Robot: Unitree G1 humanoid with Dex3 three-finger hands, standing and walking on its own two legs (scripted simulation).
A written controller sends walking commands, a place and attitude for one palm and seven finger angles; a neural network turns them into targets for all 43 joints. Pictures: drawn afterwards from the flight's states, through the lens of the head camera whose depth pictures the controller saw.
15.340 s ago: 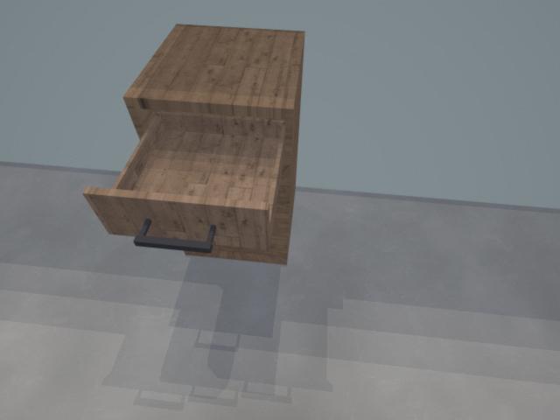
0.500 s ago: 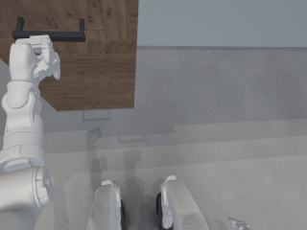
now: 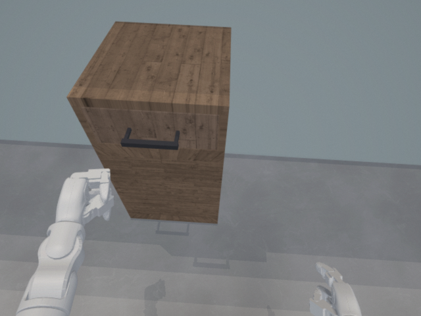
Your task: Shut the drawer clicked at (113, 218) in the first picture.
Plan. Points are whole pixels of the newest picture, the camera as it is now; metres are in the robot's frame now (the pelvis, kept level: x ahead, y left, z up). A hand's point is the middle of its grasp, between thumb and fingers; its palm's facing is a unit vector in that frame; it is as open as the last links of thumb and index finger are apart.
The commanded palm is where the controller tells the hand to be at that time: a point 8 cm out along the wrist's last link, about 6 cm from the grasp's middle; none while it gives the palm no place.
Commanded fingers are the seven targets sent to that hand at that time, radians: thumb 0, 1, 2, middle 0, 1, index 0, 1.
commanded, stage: draw the hand back to the body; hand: left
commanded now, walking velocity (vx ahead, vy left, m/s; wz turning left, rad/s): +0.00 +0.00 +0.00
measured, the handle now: (151, 138) +0.59 +0.19 -0.09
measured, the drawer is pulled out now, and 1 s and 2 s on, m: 0.00 0.00 0.00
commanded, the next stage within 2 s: step back with the hand held close in 0.72 s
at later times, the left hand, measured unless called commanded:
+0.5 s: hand (31, 229) +0.20 +0.23 +0.18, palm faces +0.38 -0.85 -0.38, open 3.2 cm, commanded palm +0.14 +0.27 +0.21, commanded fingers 0.00 0.90 0.90 -1.40 -1.60 -1.40 -1.60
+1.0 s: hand (15, 235) +0.19 +0.22 +0.20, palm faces +0.39 -0.80 -0.45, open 3.2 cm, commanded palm +0.12 +0.26 +0.21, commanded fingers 0.00 0.90 0.90 -1.40 -1.60 -1.40 -1.60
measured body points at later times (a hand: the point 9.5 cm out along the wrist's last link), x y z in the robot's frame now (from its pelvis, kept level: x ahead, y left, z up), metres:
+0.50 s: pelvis +0.01 -0.01 +0.04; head +0.00 -0.04 +0.48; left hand +0.18 +0.27 +0.20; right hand +0.21 -0.22 -0.04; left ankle -0.01 +0.11 -0.70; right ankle -0.02 -0.13 -0.70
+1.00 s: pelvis +0.00 -0.02 +0.04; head +0.00 -0.04 +0.49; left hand +0.16 +0.26 +0.23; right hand +0.18 -0.25 -0.05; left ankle -0.01 +0.11 -0.70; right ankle -0.02 -0.13 -0.70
